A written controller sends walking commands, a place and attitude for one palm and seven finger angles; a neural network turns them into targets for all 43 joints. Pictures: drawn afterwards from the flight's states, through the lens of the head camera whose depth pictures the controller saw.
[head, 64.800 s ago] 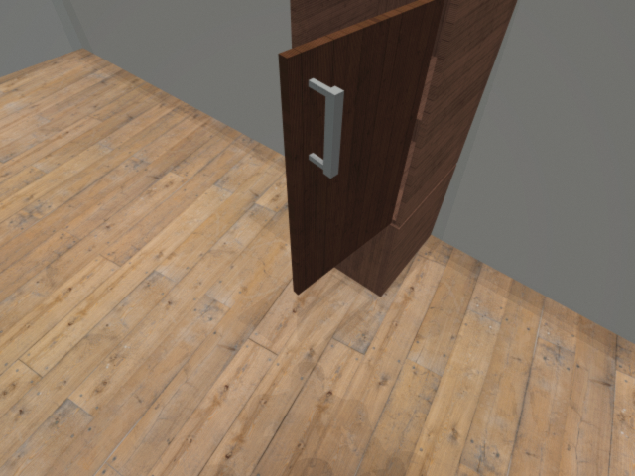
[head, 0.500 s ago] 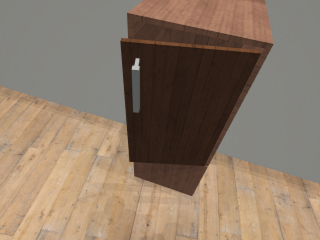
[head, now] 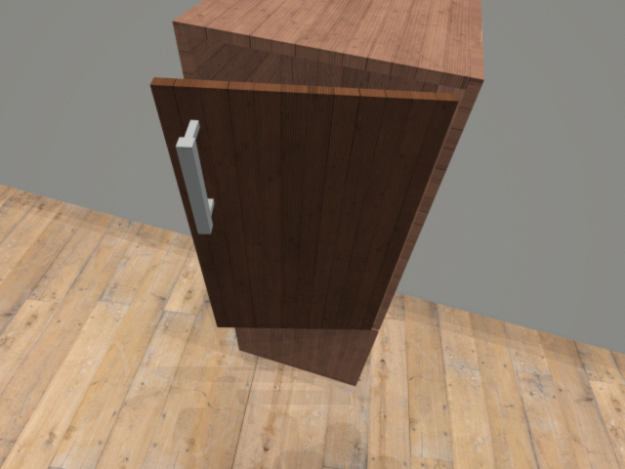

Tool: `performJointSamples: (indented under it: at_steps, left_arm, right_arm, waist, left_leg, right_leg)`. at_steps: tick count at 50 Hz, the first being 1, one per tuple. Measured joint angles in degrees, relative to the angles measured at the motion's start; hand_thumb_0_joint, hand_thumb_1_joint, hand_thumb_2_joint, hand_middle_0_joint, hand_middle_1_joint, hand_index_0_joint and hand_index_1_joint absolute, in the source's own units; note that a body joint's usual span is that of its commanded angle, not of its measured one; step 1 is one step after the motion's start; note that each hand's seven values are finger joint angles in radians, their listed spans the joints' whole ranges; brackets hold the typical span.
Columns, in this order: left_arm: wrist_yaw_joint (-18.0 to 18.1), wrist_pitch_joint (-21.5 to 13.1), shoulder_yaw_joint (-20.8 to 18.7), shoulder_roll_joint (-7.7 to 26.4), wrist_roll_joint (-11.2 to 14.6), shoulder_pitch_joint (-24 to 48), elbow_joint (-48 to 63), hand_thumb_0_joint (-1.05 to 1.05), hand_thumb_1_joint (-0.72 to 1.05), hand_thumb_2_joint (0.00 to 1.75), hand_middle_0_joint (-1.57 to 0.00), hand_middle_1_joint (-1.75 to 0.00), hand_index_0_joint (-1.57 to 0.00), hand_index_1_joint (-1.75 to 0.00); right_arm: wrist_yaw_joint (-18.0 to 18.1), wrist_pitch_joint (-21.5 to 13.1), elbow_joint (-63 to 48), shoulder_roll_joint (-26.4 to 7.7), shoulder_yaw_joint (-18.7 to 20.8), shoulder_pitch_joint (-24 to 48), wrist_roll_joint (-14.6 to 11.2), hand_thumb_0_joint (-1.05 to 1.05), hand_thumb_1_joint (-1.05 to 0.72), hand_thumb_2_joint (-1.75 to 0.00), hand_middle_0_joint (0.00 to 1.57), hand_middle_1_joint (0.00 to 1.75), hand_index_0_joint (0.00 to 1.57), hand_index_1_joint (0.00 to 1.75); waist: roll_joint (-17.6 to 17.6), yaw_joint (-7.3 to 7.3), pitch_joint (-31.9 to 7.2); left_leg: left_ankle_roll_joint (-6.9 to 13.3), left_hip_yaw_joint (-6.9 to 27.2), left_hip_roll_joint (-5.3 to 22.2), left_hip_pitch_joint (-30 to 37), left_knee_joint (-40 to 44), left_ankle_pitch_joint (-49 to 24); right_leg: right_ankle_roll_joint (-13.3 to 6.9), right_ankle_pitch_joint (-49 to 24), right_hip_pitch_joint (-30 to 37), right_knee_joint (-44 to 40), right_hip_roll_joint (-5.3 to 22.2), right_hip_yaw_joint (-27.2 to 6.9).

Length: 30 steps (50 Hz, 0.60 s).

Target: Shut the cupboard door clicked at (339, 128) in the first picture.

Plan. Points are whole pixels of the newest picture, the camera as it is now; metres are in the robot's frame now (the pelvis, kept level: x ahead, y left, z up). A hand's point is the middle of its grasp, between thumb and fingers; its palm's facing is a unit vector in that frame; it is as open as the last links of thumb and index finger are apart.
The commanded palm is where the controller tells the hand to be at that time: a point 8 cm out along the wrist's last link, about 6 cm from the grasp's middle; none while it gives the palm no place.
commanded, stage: come to a stop and stand still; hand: left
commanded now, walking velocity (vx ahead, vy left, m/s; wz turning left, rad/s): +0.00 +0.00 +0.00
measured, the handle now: (199, 180) +0.44 +0.18 +0.13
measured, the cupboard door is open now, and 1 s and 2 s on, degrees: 17 17 17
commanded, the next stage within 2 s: look again from close up in 0.92 s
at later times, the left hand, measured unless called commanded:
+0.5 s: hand out of the picture +0.03 +0.19 -0.18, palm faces +0.07 -0.97 -0.21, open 7.4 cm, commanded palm none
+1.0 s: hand out of the picture -0.03 +0.17 -0.18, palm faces +0.03 -0.99 -0.14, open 7.4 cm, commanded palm none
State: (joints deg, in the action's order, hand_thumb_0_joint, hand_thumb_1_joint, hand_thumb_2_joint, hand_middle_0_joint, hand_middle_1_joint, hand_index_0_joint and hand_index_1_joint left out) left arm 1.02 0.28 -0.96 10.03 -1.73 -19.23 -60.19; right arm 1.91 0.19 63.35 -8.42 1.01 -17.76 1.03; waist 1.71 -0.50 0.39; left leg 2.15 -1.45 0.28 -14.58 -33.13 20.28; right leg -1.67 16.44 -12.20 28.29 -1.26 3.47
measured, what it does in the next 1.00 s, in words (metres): stands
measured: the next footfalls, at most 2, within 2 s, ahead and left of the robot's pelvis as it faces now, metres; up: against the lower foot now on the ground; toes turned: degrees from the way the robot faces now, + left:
none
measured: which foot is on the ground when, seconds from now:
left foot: down 0.00-1.00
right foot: down 0.00-1.00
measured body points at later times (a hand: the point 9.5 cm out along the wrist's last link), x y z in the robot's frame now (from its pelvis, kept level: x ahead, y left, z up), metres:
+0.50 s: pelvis +0.01 +0.00 +0.00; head +0.04 +0.02 +0.45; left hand +0.03 +0.24 -0.16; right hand +0.10 -0.21 -0.15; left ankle +0.03 +0.08 -0.73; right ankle -0.02 -0.10 -0.73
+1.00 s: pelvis -0.01 +0.02 +0.01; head +0.01 +0.03 +0.46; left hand -0.03 +0.22 -0.16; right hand -0.01 -0.21 -0.15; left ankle +0.03 +0.08 -0.73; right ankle -0.02 -0.10 -0.74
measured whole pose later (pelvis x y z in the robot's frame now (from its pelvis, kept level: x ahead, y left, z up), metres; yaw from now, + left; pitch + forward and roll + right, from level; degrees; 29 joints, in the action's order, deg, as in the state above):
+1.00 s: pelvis -0.01 +0.02 +0.01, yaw +2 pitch +0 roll -1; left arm 2.4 -0.9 1.6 7.9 -1.4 -19.2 -62.3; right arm 0.5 0.4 62.4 -8.4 -0.9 -17.5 0.8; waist 1.2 -0.1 2.0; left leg 3.9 -4.9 -1.5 -14.9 -25.1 10.0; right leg -0.5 14.1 -9.1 23.6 0.5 5.1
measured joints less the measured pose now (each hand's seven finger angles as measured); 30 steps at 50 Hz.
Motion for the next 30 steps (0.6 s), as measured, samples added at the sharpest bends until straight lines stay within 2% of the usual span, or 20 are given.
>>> performJointSamples:
  at_steps: [3,5,8,9,10,15,22,30]
  left_arm:
    - [0.5,-0.5,0.0,-0.4,0.0,0.1,0.4,0.00,0.91,0.90,-0.20,-0.30,-0.19,-0.30]
    - [0.8,-1.2,0.4,-1.1,0.1,0.2,0.1,0.00,0.91,0.90,-0.20,-0.30,-0.19,-0.30]
    - [1.0,-1.8,1.2,-2.5,0.4,-0.2,-0.5,0.00,0.91,0.90,-0.20,-0.30,-0.19,-0.30]
    - [1.1,-1.8,1.5,-3.0,0.6,-0.4,-0.7,0.00,0.91,0.90,-0.20,-0.30,-0.19,-0.30]
    - [1.1,-1.5,1.6,-3.3,0.9,-0.4,-1.0,0.00,0.91,0.90,-0.20,-0.30,-0.19,-0.30]
    - [1.8,-0.2,1.3,-3.3,0.8,0.5,-0.6,0.00,0.91,0.90,-0.20,-0.30,-0.20,-0.30]
    - [2.1,0.3,0.2,-0.5,0.7,3.0,1.8,0.01,0.91,0.90,-0.20,-0.30,-0.20,-0.30]
    - [1.6,0.4,0.2,0.8,0.6,3.9,2.6,0.00,0.91,0.90,-0.20,-0.30,-0.19,-0.30]
  right_arm:
    - [-0.2,0.8,0.5,0.4,0.0,-0.5,0.0,0.00,-0.90,-0.90,0.20,0.30,0.20,0.30]
    - [-0.2,0.9,0.6,0.6,-0.2,0.3,-0.2,0.00,-0.90,-0.90,0.20,0.29,0.20,0.30]
    - [-0.1,0.3,0.0,0.7,-0.6,2.2,-0.7,0.00,-0.91,-0.90,0.20,0.29,0.20,0.30]
    - [0.2,0.1,-0.3,0.6,-0.5,2.9,-0.8,0.00,-0.91,-0.90,0.20,0.29,0.20,0.30]
    - [0.6,0.1,-0.3,0.6,-0.4,3.7,-0.8,0.01,-0.92,-0.90,0.20,0.29,0.20,0.30]
    - [0.9,0.1,-2.7,0.7,-0.3,6.5,-0.9,0.01,-0.94,-0.90,0.20,0.29,0.20,0.30]
    - [0.6,0.3,-5.5,0.8,-0.2,9.2,-0.7,0.00,-0.92,-0.90,0.20,0.29,0.20,0.30]
    - [-0.3,0.5,-4.9,0.3,-0.3,8.4,-0.6,-0.01,-0.92,-0.90,0.20,0.30,0.20,0.30]
  waist:
    - [0.5,0.43,-0.2]
    - [0.8,0.96,0.3]
    - [0.6,1.47,1.3]
    - [0.2,1.48,1.6]
    - [0.6,1.49,1.9]
    - [1.9,2.05,2.4]
    - [0.6,2.03,3.7]
    - [-0.8,1.79,2.0]
  left_leg:
    - [-0.2,-0.8,1.0,-3.9,-10.1,6.0]
    - [-0.7,-1.1,1.2,-5.0,-12.1,6.6]
    - [-1.7,-1.6,1.3,-3.2,-4.1,1.1]
    - [-1.6,-1.6,1.3,-2.0,-0.5,-3.8]
    - [-0.9,-2.0,0.9,-1.2,0.4,-5.0]
    - [0.3,-3.8,-0.2,0.1,1.4,-3.4]
    - [1.0,-4.1,-0.8,-0.3,2.8,-4.9]
    - [1.4,-4.2,-1.4,0.6,6.4,-8.0]
  right_leg:
    - [-1.2,1.5,1.5,-0.9,-0.5,2.2]
    - [-1.5,1.5,2.7,-1.9,-0.7,2.9]
    - [-1.3,2.2,3.7,-1.8,-1.0,2.9]
    - [-1.1,2.9,3.7,-0.9,-1.2,2.9]
    - [-0.8,3.7,3.8,0.2,-0.8,2.6]
    - [0.2,3.9,4.0,0.4,0.5,0.9]
    - [0.5,3.0,2.7,0.9,1.1,0.7]
    - [0.8,0.3,3.2,-1.8,1.5,0.7]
